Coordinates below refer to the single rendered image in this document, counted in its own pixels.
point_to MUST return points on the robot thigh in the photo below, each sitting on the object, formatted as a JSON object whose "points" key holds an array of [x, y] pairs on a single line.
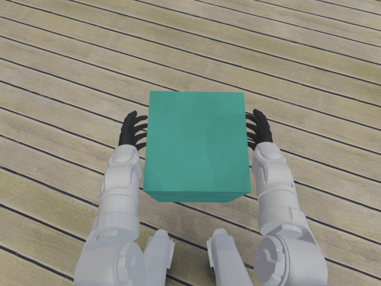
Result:
{"points": [[228, 265], [158, 255]]}

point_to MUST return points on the robot left thigh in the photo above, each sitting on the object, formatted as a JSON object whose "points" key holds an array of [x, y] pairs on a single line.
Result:
{"points": [[158, 255]]}

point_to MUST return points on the left robot upper arm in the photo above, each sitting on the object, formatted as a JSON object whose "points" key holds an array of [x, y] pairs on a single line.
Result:
{"points": [[116, 264]]}

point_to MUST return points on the robot right forearm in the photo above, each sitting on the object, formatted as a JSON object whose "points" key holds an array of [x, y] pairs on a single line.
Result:
{"points": [[279, 209]]}

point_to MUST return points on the left robot hand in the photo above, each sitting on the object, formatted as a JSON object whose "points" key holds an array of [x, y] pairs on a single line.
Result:
{"points": [[128, 131]]}

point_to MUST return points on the right robot hand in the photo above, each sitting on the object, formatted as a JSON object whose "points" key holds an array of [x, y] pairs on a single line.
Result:
{"points": [[262, 129]]}

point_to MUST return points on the right robot upper arm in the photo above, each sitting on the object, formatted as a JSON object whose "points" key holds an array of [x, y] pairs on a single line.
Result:
{"points": [[286, 261]]}

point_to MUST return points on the robot right thigh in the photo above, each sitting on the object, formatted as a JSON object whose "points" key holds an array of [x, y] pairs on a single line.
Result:
{"points": [[228, 265]]}

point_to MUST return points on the carton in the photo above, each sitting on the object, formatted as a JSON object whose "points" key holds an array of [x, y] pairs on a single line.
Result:
{"points": [[196, 147]]}

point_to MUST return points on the robot left forearm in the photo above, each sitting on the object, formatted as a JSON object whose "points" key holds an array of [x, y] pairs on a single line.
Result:
{"points": [[118, 201]]}

